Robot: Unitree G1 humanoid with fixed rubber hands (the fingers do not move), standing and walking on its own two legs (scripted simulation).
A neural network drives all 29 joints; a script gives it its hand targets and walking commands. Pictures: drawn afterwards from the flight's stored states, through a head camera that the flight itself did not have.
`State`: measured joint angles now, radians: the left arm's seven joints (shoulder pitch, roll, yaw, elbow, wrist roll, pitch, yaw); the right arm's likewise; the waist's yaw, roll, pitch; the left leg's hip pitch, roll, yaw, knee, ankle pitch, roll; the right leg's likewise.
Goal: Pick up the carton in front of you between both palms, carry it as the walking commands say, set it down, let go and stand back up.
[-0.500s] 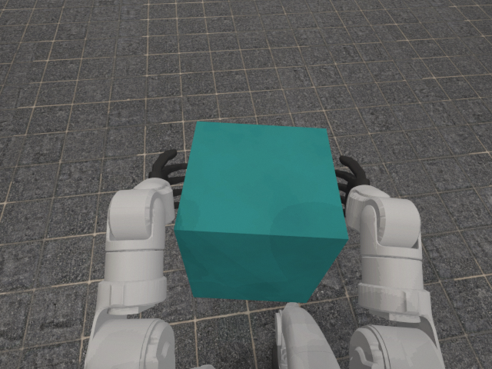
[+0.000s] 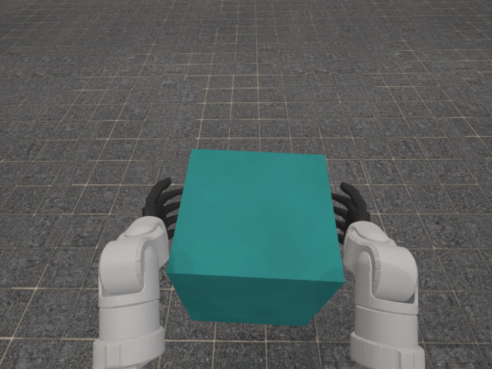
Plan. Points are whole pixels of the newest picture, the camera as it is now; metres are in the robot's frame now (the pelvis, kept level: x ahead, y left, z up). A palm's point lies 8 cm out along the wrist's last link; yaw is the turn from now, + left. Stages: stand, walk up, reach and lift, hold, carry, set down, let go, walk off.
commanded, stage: carry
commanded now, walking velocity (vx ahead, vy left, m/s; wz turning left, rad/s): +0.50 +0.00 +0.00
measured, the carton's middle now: (252, 244) +0.33 +0.01 +0.02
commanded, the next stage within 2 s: none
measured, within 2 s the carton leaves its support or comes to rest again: neither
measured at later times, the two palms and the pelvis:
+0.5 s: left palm (194, 127) +0.56 +0.15 +0.08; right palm (339, 135) +0.54 -0.15 +0.08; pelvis +0.30 +0.01 -0.01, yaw -3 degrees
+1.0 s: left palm (211, 57) +0.88 +0.15 +0.08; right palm (320, 58) +0.87 -0.15 +0.08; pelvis +0.61 +0.01 -0.02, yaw -2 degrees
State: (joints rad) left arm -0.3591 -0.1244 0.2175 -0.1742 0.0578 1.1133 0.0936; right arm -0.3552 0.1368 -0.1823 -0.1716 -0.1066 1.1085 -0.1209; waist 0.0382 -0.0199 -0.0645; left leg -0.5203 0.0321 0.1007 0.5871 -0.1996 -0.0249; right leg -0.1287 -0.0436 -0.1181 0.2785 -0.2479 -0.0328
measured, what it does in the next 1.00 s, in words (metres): walks ahead: left foot, then right foot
